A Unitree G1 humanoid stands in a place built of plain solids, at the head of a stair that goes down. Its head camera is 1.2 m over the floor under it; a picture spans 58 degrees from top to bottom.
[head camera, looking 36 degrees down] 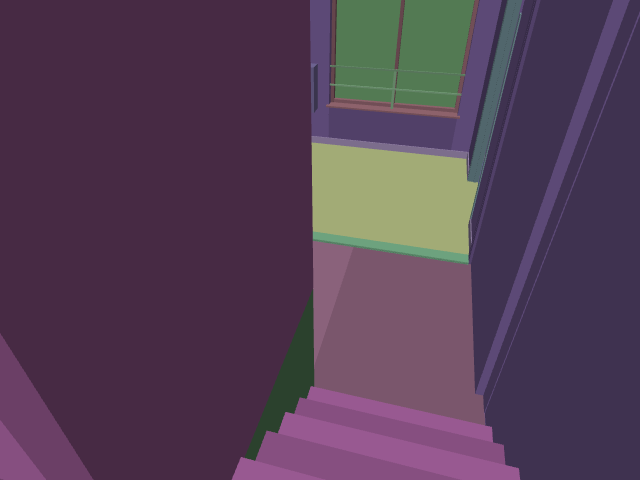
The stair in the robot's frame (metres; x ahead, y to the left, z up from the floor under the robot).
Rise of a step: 0.21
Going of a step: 0.24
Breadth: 1.15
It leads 15 degrees to the right of straight ahead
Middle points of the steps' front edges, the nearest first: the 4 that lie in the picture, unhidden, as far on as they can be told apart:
0.93 -0.32 -0.64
1.16 -0.38 -0.85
1.38 -0.43 -1.06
1.61 -0.49 -1.27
